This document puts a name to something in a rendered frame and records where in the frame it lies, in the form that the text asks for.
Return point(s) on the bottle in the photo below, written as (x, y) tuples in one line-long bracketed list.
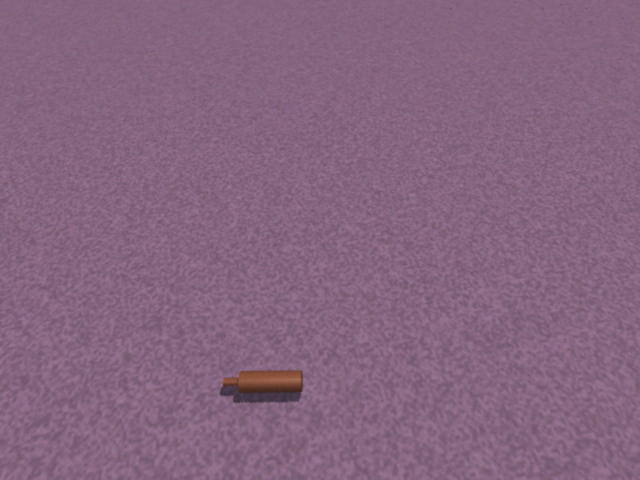
[(267, 381)]

